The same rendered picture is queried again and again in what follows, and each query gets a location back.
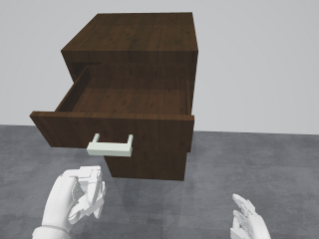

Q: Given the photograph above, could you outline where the cabinet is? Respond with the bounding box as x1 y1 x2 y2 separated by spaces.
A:
61 12 198 181

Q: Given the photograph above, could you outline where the left robot hand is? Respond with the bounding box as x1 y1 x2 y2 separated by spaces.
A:
42 165 107 233

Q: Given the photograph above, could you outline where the right robot hand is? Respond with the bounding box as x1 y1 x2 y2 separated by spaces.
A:
230 193 271 239

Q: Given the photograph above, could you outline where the handle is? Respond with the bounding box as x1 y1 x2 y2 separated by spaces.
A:
87 133 134 157

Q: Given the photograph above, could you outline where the drawer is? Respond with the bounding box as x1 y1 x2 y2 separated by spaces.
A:
29 65 194 152

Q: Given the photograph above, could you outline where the robot left forearm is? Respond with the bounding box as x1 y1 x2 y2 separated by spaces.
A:
32 225 72 239

